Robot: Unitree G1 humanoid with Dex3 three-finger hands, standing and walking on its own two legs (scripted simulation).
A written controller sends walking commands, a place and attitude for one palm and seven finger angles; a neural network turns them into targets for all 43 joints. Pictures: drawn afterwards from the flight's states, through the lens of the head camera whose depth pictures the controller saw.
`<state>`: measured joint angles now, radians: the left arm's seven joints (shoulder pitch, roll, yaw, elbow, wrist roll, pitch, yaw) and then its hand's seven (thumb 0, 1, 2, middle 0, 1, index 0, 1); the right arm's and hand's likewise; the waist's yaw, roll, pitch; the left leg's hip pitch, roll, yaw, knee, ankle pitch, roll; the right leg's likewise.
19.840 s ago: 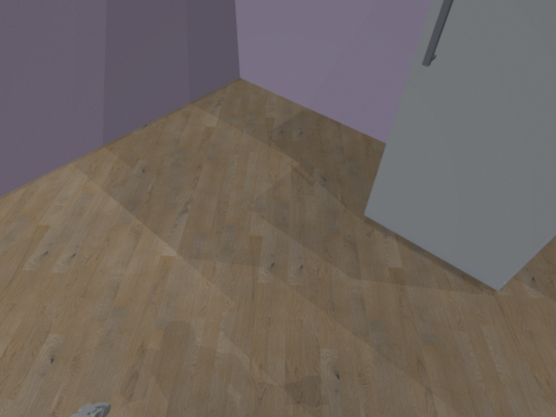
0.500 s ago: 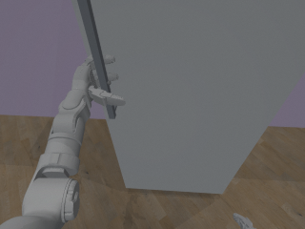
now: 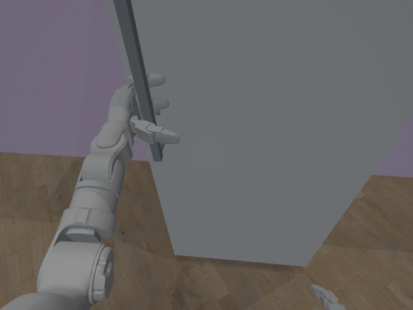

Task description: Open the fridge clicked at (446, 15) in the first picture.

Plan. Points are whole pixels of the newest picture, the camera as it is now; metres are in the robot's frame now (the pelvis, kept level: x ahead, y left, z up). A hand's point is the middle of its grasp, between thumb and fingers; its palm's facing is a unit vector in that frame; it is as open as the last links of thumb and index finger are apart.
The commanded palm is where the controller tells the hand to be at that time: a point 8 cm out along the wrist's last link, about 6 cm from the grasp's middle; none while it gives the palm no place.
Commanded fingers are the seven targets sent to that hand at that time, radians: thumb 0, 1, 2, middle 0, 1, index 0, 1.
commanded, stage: slide the fingers in behind the handle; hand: left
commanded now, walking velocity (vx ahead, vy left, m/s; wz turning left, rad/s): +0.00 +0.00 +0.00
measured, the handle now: (143, 73) +0.47 +0.14 +0.25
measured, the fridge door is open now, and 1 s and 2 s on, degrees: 0 0 0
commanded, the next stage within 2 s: grip the handle and tug to test in 0.10 s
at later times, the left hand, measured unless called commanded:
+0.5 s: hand (154, 114) +0.41 +0.12 +0.20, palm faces -0.03 -1.00 +0.00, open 11.9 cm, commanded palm +0.38 +0.17 +0.20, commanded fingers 0.00 0.25 0.62 -0.38 -1.31 -0.38 -1.31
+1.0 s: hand (152, 113) +0.41 +0.12 +0.20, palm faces -0.03 -1.00 +0.00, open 5.5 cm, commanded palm +0.39 +0.17 +0.20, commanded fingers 0.00 0.90 0.90 -0.45 -1.40 -0.45 -1.40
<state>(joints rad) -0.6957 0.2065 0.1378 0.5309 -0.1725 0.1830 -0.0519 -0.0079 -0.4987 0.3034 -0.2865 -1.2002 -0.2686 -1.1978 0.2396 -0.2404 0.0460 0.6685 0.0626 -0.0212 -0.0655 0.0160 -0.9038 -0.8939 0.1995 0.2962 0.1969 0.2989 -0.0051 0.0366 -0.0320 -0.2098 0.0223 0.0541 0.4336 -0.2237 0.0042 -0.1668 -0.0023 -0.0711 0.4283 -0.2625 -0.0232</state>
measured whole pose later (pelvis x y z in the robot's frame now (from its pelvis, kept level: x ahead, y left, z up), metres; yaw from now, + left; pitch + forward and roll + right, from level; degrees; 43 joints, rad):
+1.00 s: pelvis +0.00 +0.00 +0.00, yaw +0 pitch +0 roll +0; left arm -0.68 0.21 0.13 0.50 -0.18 0.21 -0.05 0.01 0.74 0.83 -0.40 -1.38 -0.39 -1.36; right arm 0.24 -0.24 0.05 0.67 0.06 0.00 -0.07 0.02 -0.90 -0.89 0.20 0.30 0.20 0.30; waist -0.01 0.03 -0.03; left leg -0.21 0.02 0.05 0.43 -0.22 0.01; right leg -0.15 0.00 -0.07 0.41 -0.25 -0.02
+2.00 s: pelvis +0.03 +0.00 +0.00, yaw -1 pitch +1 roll +0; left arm -0.44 0.20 0.16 0.13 -0.19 0.34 -0.06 0.01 0.77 0.81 -0.35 -1.39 -0.32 -1.36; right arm 0.17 -0.24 0.05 0.58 0.05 0.05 -0.04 0.02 -0.90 -0.89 0.20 0.30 0.20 0.30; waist 0.00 0.04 -0.07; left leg -0.15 0.02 0.08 0.40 -0.26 0.00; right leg -0.12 0.00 -0.04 0.40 -0.29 -0.02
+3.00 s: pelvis +0.01 -0.07 +0.00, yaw +1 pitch +2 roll +4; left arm 0.29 0.24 0.18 -0.56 -0.06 -0.09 0.13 -0.07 0.62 0.79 -0.46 -1.40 -0.25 -1.40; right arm 0.16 -0.21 0.02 0.54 -0.03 0.03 -0.08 0.02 -0.90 -0.89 0.20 0.30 0.20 0.30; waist -0.02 0.02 0.08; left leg -0.46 -0.04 0.04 0.92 -0.39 -0.01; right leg -0.28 0.02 -0.14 0.48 -0.24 -0.14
